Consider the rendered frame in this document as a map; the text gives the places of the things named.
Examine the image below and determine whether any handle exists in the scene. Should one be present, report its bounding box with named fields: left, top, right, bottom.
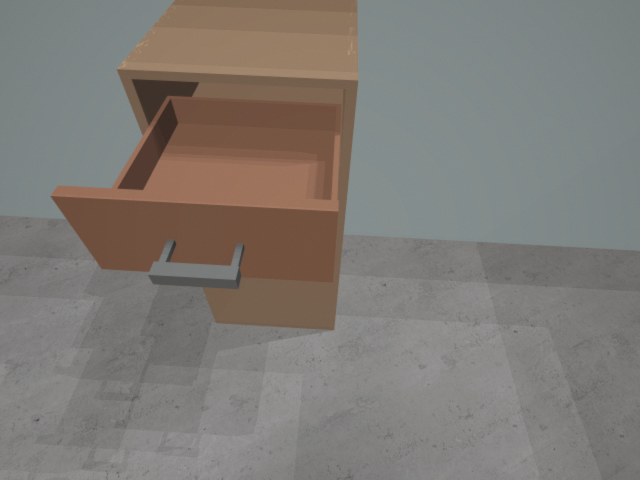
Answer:
left=148, top=239, right=244, bottom=289

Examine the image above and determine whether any drawer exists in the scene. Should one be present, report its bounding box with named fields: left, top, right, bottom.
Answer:
left=51, top=96, right=341, bottom=283

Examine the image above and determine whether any cabinet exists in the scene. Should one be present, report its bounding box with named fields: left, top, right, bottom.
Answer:
left=117, top=0, right=358, bottom=330

